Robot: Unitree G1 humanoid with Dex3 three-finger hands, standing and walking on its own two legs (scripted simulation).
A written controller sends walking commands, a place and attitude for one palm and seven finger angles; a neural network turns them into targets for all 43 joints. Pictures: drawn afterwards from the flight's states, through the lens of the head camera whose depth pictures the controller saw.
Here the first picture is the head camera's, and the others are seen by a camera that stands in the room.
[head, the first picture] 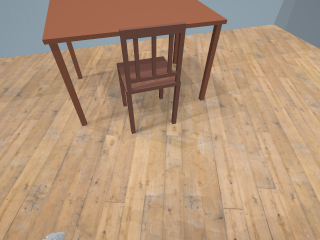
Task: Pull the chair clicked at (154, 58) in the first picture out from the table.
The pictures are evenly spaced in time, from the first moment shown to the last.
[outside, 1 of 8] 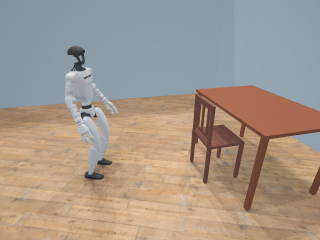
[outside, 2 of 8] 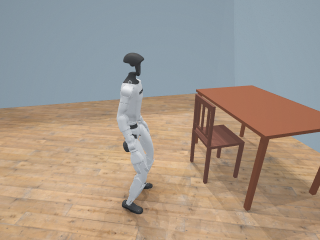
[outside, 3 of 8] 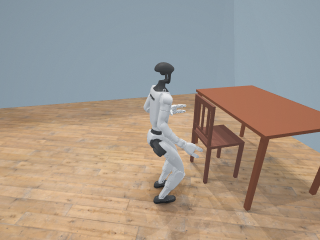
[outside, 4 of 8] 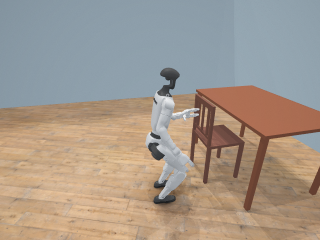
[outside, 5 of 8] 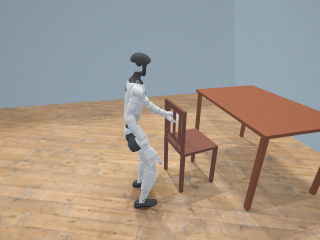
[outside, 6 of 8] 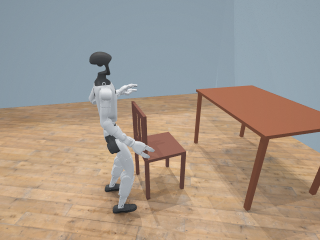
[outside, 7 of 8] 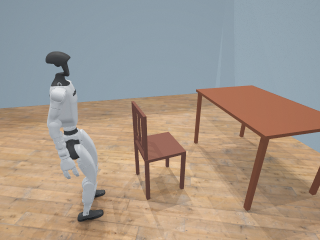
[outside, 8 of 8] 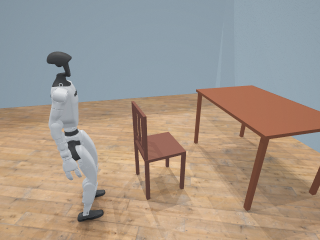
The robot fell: no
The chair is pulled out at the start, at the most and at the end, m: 0.00 0.63 0.63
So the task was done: yes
